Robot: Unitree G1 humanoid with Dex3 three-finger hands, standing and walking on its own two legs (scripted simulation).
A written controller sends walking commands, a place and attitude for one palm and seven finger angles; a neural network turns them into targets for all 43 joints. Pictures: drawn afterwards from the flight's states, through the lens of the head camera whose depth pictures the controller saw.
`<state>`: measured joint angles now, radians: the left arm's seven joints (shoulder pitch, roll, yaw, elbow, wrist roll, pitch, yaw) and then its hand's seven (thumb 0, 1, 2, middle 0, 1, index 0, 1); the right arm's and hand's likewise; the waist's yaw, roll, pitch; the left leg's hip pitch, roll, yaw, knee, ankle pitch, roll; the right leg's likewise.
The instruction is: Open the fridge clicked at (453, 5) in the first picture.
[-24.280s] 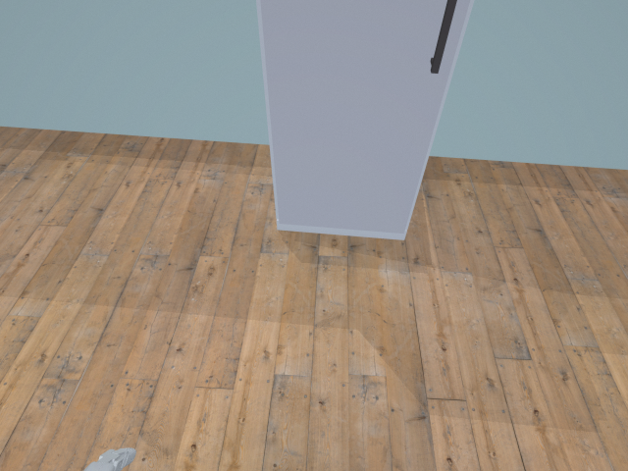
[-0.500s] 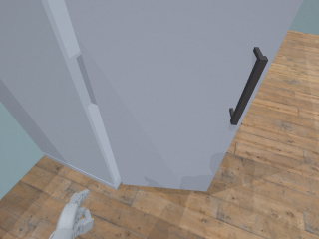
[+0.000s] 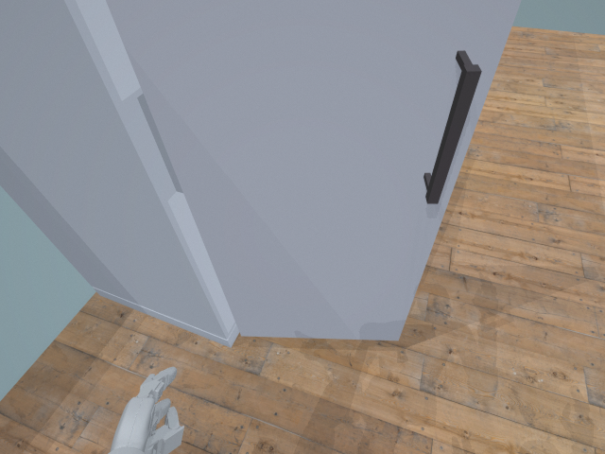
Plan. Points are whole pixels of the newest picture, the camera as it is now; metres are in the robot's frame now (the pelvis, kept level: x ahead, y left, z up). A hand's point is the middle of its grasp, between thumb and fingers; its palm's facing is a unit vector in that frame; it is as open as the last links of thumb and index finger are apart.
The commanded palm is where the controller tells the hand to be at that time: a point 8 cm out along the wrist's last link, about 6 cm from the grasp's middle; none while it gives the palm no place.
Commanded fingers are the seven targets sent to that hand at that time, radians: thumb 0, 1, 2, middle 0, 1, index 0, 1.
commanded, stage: step back with the hand held close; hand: right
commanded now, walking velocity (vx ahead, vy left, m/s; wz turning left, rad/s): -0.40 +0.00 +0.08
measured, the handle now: (445, 136) +0.54 -0.19 +0.14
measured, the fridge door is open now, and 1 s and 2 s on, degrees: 71 71 71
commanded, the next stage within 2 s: stop stepping back and stand still in 0.58 s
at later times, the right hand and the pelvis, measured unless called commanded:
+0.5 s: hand out of the picture +0.15 -0.29 +0.18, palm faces +0.43 +0.81 -0.41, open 7.4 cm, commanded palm +0.07 -0.32 +0.19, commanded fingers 0.00 -0.90 -0.90 0.20 0.30 0.20 0.30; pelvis -0.06 -0.02 +0.01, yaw -1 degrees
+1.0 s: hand out of the picture +0.07 -0.31 +0.17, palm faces +0.34 +0.85 -0.39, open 7.4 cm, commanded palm +0.05 -0.34 +0.19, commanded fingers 0.00 -0.90 -0.90 0.20 0.30 0.20 0.30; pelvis -0.14 -0.06 -0.01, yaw +9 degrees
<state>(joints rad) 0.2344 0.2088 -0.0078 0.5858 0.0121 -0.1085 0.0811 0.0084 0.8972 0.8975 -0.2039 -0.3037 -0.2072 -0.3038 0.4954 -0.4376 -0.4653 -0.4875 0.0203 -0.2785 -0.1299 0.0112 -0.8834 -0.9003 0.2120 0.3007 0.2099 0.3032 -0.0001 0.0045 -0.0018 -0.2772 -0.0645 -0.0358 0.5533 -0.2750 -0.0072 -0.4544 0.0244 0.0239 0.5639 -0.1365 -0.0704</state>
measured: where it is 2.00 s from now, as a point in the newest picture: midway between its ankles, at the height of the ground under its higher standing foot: outside the picture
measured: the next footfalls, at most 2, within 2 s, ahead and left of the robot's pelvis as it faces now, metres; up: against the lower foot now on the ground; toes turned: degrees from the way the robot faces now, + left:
left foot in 0.66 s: -0.17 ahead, +0.13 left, +0.01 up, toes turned +1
right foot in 0.98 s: +0.01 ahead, -0.09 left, +0.00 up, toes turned +11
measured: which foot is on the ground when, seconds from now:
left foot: down 0.00-0.38, up 0.40-0.64, down 0.66-1.00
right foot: down 0.00-0.88, up 0.90-0.96, down 0.98-1.00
